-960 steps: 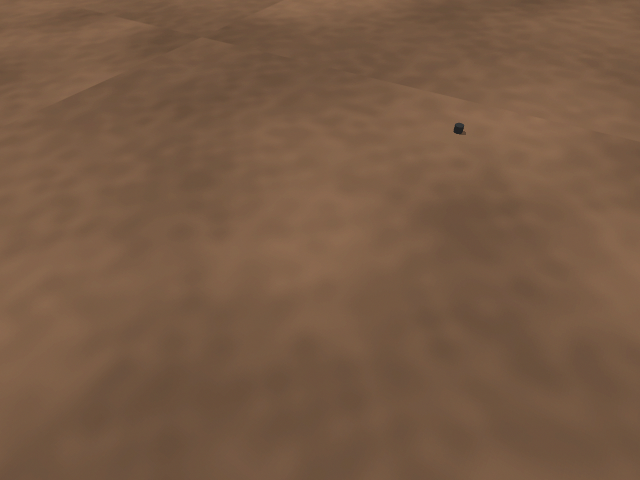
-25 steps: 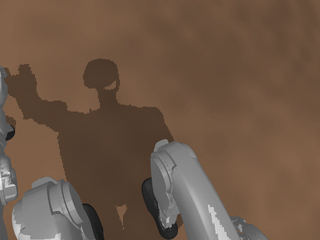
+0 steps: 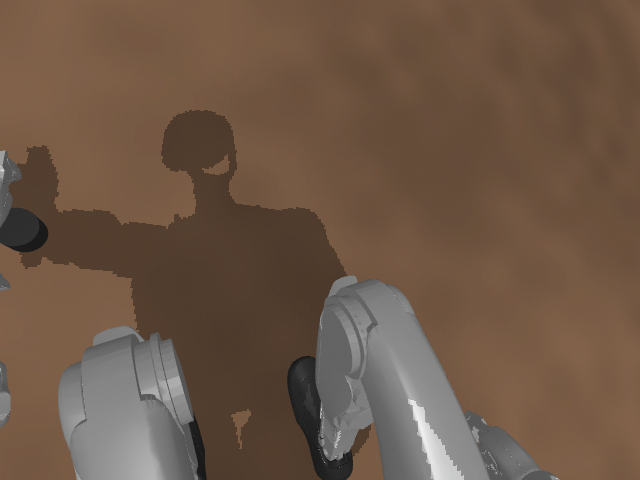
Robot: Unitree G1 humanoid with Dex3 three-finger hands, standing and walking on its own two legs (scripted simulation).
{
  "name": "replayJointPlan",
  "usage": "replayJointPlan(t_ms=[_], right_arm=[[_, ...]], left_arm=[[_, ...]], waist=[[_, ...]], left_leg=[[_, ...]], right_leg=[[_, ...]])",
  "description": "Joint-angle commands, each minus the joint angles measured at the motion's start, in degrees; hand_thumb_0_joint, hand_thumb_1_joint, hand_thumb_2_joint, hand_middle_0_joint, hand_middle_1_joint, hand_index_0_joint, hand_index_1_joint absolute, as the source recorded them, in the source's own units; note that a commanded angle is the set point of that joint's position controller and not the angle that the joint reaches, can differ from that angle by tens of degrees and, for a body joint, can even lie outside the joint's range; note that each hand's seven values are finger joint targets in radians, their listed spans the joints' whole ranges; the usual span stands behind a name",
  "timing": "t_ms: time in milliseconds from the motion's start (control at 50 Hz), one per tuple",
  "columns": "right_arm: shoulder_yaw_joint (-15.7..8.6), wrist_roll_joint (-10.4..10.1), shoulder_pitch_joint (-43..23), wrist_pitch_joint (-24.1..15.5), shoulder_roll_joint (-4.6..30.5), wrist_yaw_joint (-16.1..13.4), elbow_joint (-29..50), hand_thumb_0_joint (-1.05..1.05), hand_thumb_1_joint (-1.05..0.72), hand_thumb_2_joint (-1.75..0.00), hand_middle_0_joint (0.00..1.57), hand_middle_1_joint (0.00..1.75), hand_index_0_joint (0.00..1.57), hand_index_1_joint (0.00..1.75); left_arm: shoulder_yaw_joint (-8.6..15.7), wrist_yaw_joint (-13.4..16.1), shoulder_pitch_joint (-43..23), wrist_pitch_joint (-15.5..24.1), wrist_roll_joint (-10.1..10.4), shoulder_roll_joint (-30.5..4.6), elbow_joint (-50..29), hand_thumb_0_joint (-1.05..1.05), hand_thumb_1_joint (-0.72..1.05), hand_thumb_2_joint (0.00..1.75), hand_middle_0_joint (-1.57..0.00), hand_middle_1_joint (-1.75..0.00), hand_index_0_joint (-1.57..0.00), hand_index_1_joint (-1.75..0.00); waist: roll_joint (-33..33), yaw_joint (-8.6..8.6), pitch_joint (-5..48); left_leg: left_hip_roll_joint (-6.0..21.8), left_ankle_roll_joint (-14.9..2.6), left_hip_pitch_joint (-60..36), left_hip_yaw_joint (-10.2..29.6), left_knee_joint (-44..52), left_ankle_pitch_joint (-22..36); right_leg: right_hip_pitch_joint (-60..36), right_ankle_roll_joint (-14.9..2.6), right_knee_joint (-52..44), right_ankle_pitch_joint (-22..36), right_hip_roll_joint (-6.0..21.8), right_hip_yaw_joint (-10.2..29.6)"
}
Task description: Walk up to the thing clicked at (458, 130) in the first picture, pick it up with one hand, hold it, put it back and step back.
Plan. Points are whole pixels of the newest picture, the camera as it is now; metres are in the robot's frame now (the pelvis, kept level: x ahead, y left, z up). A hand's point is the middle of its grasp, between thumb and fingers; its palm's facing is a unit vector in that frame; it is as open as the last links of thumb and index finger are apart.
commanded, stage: rest palm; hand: left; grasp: from above
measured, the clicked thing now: (20, 230) +0.46 +0.32 -0.29
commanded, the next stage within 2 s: close in 1.40 s
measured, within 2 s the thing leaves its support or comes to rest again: neither
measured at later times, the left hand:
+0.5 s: hand (20, 229) +0.45 +0.31 -0.26, palm faces -0.46 -0.18 -0.87, open 14.0 cm
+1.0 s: hand (20, 236) +0.44 +0.32 -0.27, palm faces -0.42 -0.15 -0.90, open 13.9 cm
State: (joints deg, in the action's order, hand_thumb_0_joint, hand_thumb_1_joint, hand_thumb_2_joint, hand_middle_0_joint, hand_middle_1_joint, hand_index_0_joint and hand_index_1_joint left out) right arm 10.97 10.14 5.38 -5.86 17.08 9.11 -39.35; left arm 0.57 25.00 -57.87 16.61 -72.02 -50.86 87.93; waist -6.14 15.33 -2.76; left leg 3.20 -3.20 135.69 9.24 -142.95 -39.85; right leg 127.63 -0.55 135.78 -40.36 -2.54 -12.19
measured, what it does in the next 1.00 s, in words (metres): stands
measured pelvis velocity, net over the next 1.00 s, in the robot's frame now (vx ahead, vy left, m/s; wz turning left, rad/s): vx -0.01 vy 0.00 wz -0.07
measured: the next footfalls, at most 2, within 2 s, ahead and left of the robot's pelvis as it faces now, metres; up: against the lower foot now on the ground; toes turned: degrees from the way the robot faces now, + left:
none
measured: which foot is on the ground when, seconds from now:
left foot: down 0.00-1.00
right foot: down 0.00-1.00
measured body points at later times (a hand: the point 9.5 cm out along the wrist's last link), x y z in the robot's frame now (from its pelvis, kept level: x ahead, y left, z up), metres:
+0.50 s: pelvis +0.00 +0.00 -0.01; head +0.28 +0.10 +0.32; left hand +0.47 +0.32 -0.21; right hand +0.03 -0.25 -0.08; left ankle +0.07 +0.12 -0.28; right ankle +0.10 -0.10 -0.28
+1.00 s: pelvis -0.01 +0.00 -0.01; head +0.27 +0.14 +0.31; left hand +0.46 +0.32 -0.22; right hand +0.07 -0.25 -0.06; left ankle +0.07 +0.12 -0.28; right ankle +0.10 -0.10 -0.28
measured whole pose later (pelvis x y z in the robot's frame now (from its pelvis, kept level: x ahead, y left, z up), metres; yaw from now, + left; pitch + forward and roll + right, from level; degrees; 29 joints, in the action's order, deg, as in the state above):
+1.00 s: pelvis -0.01 +0.00 -0.01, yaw -4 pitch +26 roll -16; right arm 18.9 14.3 3.6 -14.9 19.7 14.9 -35.9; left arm 4.5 37.1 -60.8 13.6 -74.5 -59.0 99.9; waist -10.4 20.7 -9.1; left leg 4.0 -3.1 135.7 13.7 -146.9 -40.5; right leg 126.8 0.3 136.4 -38.5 -4.4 -15.6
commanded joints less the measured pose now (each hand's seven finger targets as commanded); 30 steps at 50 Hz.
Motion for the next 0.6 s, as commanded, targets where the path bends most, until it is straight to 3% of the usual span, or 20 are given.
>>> replayJointPlan(t_ms=[0,40,120,140,160,180,200,220,240,260,280,300,320,340,360,380,420,460,480,580], right_arm=[[-3.76,1.29,13.55,-0.84,16.96,0.45,-1.09,0.00,-0.89,-0.90,0.20,0.30,0.20,0.30],[-3.37,1.52,12.67,-1.42,17.51,0.74,-0.18,0.00,-0.89,-0.90,0.20,0.30,0.20,0.30],[-2.45,2.77,11.44,-3.38,17.96,2.17,0.55,0.00,-0.89,-0.90,0.20,0.30,0.20,0.30],[-2.21,2.68,11.04,-3.79,17.88,2.34,0.72,0.00,-0.89,-0.90,0.20,0.30,0.20,0.30],[-2.02,2.73,10.82,-4.27,18.22,2.58,1.01,0.00,-0.90,-0.90,0.20,0.30,0.20,0.30],[-1.89,2.93,10.59,-4.87,18.54,2.87,1.45,0.00,-0.89,-0.90,0.20,0.30,0.20,0.30],[-1.68,2.97,10.88,-5.10,19.30,2.90,2.10,0.00,-0.90,-0.90,0.20,0.30,0.20,0.30],[-1.26,3.01,11.33,-5.35,18.78,3.18,2.15,0.00,-0.90,-0.90,0.20,0.30,0.20,0.30],[-1.13,3.09,10.68,-5.82,18.92,3.38,2.56,0.00,-0.90,-0.90,0.20,0.30,0.20,0.30],[-1.01,3.11,11.24,-6.13,19.27,3.54,1.93,0.00,-0.90,-0.90,0.20,0.30,0.20,0.30],[-0.55,3.09,11.06,-6.58,18.75,3.82,2.80,0.00,-0.90,-0.90,0.20,0.30,0.20,0.30],[-0.47,2.89,11.87,-6.74,19.32,3.67,1.81,0.00,-0.90,-0.90,0.20,0.30,0.20,0.30],[-0.35,2.70,11.91,-7.06,18.89,3.73,2.51,0.00,-0.90,-0.90,0.20,0.30,0.20,0.30],[-0.53,2.63,12.64,-6.83,19.31,3.50,1.68,0.00,-0.90,-0.90,0.20,0.30,0.20,0.30],[0.28,2.49,11.05,-7.01,18.18,3.53,3.16,0.00,-0.90,-0.90,0.20,0.30,0.20,0.30],[0.11,2.82,12.66,-6.87,18.70,3.37,1.62,0.00,-0.90,-0.90,0.20,0.30,0.20,0.30],[0.44,2.34,12.77,-6.62,18.30,3.33,1.83,0.00,-0.90,-0.90,0.20,0.30,0.20,0.30],[0.62,2.32,12.08,-6.14,18.56,2.85,1.70,0.00,-0.90,-0.90,0.20,0.30,0.20,0.30],[0.88,2.52,12.28,-6.08,18.13,2.93,1.68,0.00,-0.90,-0.90,0.20,0.30,0.20,0.30],[1.77,3.00,12.22,-5.94,19.12,2.89,1.03,0.00,-0.90,-0.90,0.20,0.30,0.20,0.30]], left_arm=[[1.80,6.14,-17.48,-0.57,-2.18,-9.94,-1.55,0.00,-0.52,0.98,-0.07,-1.00,-0.07,-1.00],[4.86,8.51,-17.92,-1.02,-3.24,-13.73,-2.22,0.00,-0.50,0.96,-0.09,-0.98,-0.09,-0.98],[5.27,11.85,-20.53,-2.87,-4.67,-13.97,1.08,0.00,-0.50,0.95,-0.08,-1.00,-0.09,-0.99],[5.53,12.59,-19.82,-3.53,-4.06,-14.14,1.92,0.00,-0.50,0.94,-0.08,-1.00,-0.09,-0.99],[6.02,13.10,-20.70,-4.07,-4.00,-14.93,3.04,0.00,-0.49,0.95,-0.09,-0.99,-0.09,-0.98],[6.22,13.33,-21.84,-4.53,-3.65,-15.96,2.48,0.00,-0.47,0.93,-0.10,-0.98,-0.11,-0.98],[8.72,13.77,-21.68,-4.99,-3.81,-19.67,1.64,0.00,-0.48,0.94,-0.10,-0.98,-0.11,-0.98],[6.23,13.21,-20.13,-5.78,-3.48,-16.82,3.93,0.00,-0.47,0.92,-0.10,-0.99,-0.11,-0.98],[7.00,12.91,-20.34,-6.12,-2.21,-16.68,4.45,0.00,-0.48,0.93,-0.10,-0.99,-0.10,-0.98],[8.11,12.72,-19.90,-6.47,-1.93,-18.79,5.06,0.00,-0.49,0.93,-0.08,-1.01,-0.09,-1.00],[6.19,11.64,-18.75,-6.87,-0.64,-16.00,6.50,0.00,-0.50,0.93,-0.07,-1.02,-0.08,-1.01],[8.69,11.44,-18.25,-7.03,0.65,-19.39,5.97,0.00,-0.50,0.94,-0.07,-1.02,-0.08,-1.00],[7.61,10.45,-17.28,-7.26,0.97,-18.16,7.42,0.00,-0.50,0.93,-0.07,-1.02,-0.09,-1.01],[10.05,10.03,-16.55,-7.03,2.15,-21.77,5.23,0.00,-0.49,0.93,-0.07,-1.02,-0.08,-1.00],[6.81,9.05,-16.09,-7.05,2.07,-18.79,5.45,0.00,-0.49,0.93,-0.08,-1.02,-0.09,-1.00],[9.29,8.65,-14.92,-6.95,3.13,-21.15,6.78,0.00,-0.48,0.91,-0.08,-1.02,-0.09,-1.00],[9.23,7.34,-14.94,-6.07,3.29,-21.91,5.46,0.00,-0.50,0.93,-0.07,-1.02,-0.08,-1.01],[8.69,6.58,-14.49,-4.85,3.51,-22.42,3.77,0.00,-0.51,0.95,-0.08,-1.01,-0.09,-1.00],[8.24,6.18,-15.15,-4.15,3.49,-21.91,3.08,0.00,-0.49,0.93,-0.09,-1.01,-0.10,-0.99],[7.32,6.97,-14.01,-0.97,2.49,-22.33,2.45,0.00,-0.51,0.95,-0.08,-1.00,-0.08,-0.99]], waist=[[28.96,4.24,32.96],[31.78,3.21,35.56],[31.54,5.94,33.42],[31.26,5.08,33.63],[30.36,6.00,32.20],[29.42,6.06,32.59],[29.97,5.64,33.66],[29.16,5.84,32.75],[27.56,6.54,32.92],[27.28,6.23,33.31],[25.42,6.60,32.43],[24.81,5.97,33.99],[24.27,6.33,31.89],[24.82,5.07,35.16],[26.19,4.63,35.54],[23.86,5.89,34.76],[24.85,5.90,33.31],[25.74,5.34,35.24],[25.23,6.58,34.07],[27.52,6.64,32.72]], left_leg=[[0.10,3.11,-35.98,1.28,15.10,15.53],[0.17,3.31,-37.55,1.12,15.64,16.13],[0.17,3.15,-34.41,0.28,13.92,12.94],[0.16,2.98,-33.11,0.03,14.21,12.27],[0.12,2.70,-31.45,-0.19,13.68,11.01],[0.08,2.36,-30.21,-0.57,13.07,10.03],[0.07,2.19,-30.27,-1.06,12.98,10.04],[0.07,1.87,-28.84,-1.56,12.09,10.13],[0.17,1.63,-28.44,-1.69,11.47,10.54],[0.10,1.43,-27.50,-1.87,10.92,10.53],[0.25,1.10,-26.20,-1.74,9.98,11.22],[0.20,0.98,-26.29,-1.48,10.38,10.81],[0.16,0.86,-25.39,-1.26,10.31,9.56],[0.36,0.98,-26.24,-0.88,10.95,10.32],[0.50,1.12,-26.54,-0.97,10.49,11.58],[0.48,0.81,-25.91,-0.53,10.16,10.89],[0.49,1.06,-25.60,-0.18,10.44,10.96],[0.76,1.26,-26.87,0.01,10.50,12.04],[0.80,1.11,-26.44,0.01,9.80,12.48],[1.18,1.72,-29.31,0.34,9.40,15.03]], right_leg=[[-9.89,-1.61,-9.08,17.60,-2.78,-3.29],[-11.24,-1.67,-8.82,18.23,-2.88,-3.19],[-11.96,-1.45,-8.32,17.28,-2.98,-3.04],[-12.26,-1.44,-9.09,16.87,-3.23,-2.85],[-11.96,-1.31,-9.38,15.92,-3.28,-2.89],[-12.57,-1.16,-10.21,15.25,-3.33,-2.52],[-14.38,-1.15,-10.83,15.04,-3.41,-2.01],[-14.65,-1.14,-10.77,15.58,-3.56,-1.46],[-16.10,-0.87,-11.37,15.90,-3.89,-1.45],[-17.39,-0.76,-11.54,15.94,-3.89,-1.12],[-18.05,-0.55,-11.73,16.87,-4.07,-0.71],[-19.69,-0.46,-12.25,16.13,-4.10,-0.96],[-18.67,-0.59,-11.84,14.98,-3.78,-0.88],[-21.18,-0.51,-12.58,15.07,-4.06,-1.10],[-21.70,-0.71,-11.89,16.35,-4.18,-0.72],[-22.12,-0.29,-12.15,16.08,-4.05,-1.55],[-21.66,-0.56,-11.65,15.85,-3.83,-1.58],[-22.91,-0.65,-11.76,16.92,-4.26,-1.83],[-23.72,-0.33,-11.86,17.88,-4.25,-1.79],[-23.33,-0.38,-11.49,20.10,-4.66,-2.67]])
